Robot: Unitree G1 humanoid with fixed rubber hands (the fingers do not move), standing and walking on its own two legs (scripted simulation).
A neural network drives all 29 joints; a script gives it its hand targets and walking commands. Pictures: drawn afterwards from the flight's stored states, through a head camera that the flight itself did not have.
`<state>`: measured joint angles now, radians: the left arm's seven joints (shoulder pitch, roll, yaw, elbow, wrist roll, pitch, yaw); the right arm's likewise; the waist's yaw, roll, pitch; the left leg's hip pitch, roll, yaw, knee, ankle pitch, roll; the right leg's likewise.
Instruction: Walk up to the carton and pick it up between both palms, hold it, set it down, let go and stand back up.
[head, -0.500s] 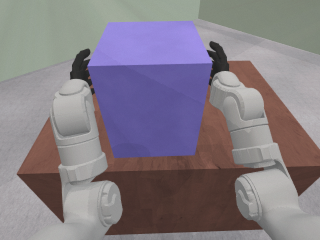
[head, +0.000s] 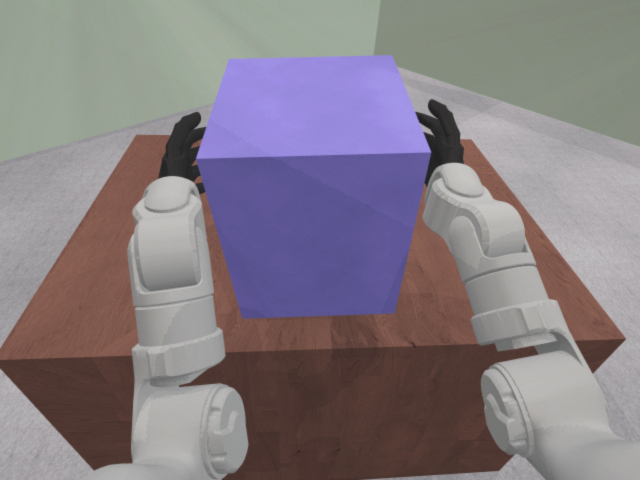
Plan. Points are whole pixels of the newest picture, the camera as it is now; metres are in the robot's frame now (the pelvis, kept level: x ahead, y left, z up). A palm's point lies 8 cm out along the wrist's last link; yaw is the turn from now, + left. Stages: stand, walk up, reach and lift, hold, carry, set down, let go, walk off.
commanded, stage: hold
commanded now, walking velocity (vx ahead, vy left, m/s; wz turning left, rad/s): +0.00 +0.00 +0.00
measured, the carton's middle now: (314, 191) +0.39 -0.02 +0.20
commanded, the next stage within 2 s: none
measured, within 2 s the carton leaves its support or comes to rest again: neither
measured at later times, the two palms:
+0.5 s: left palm (166, 183) +0.36 +0.15 +0.24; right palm (430, 162) +0.36 -0.14 +0.26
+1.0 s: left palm (139, 177) +0.34 +0.17 +0.26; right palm (417, 165) +0.35 -0.12 +0.26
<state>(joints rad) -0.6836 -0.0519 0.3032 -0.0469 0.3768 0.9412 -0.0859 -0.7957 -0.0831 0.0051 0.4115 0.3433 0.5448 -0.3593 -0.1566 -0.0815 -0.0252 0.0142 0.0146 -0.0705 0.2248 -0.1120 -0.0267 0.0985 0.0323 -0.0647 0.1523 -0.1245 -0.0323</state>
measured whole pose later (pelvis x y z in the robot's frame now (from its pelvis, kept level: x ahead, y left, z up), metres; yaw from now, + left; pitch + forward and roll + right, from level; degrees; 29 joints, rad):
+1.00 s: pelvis -0.03 +0.02 +0.00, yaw -4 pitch -4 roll +0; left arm -0.85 -0.04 0.37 -0.01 0.35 1.12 -0.07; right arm -0.91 -0.05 -0.11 0.38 0.24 0.75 -0.35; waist -0.03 -0.03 -0.03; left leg 0.04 0.00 0.01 -0.03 0.06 0.00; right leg 0.04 0.01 0.02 0.04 0.00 0.00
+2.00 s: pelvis +0.01 +0.02 +0.00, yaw -4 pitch -6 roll +0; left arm -0.75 -0.03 0.35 -0.21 0.37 1.23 -0.11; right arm -0.85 -0.04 -0.02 0.24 0.30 0.82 -0.40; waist -0.06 -0.02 -0.02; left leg 0.15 0.01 0.01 -0.09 0.03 -0.01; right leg 0.16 0.02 0.02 -0.05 -0.01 -0.01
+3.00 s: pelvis +0.00 +0.02 +0.00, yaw -4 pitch -5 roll +0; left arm -0.84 0.00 0.36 -0.13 0.39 1.26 -0.12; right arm -0.96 -0.05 -0.07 0.34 0.29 0.85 -0.39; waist -0.06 -0.03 -0.05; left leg 0.12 0.00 0.01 -0.07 0.04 0.00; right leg 0.11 0.01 0.03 -0.01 -0.02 0.00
